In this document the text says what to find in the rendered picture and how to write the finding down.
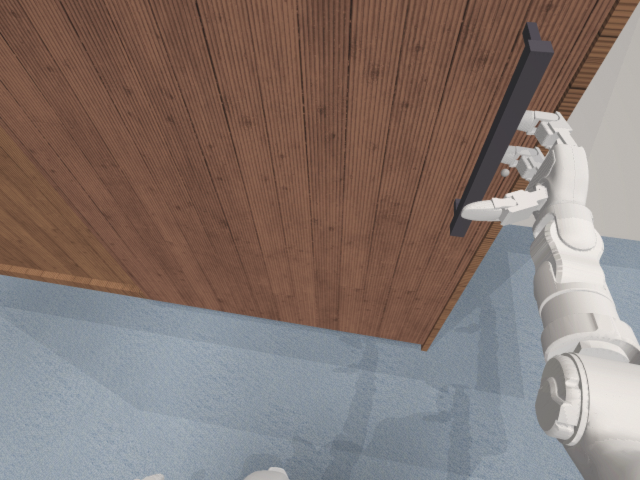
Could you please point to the wardrobe door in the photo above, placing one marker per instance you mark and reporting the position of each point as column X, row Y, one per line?
column 293, row 160
column 39, row 230

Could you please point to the right robot upper arm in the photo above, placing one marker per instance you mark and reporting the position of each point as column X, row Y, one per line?
column 592, row 406

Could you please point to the right robot hand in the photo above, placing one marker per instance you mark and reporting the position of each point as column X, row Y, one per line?
column 563, row 173

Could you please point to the handle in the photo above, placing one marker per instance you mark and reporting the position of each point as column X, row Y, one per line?
column 530, row 69

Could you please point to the robot right forearm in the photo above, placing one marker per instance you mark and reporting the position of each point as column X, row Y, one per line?
column 574, row 302

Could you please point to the robot left shin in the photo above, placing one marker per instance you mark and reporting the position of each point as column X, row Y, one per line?
column 278, row 470

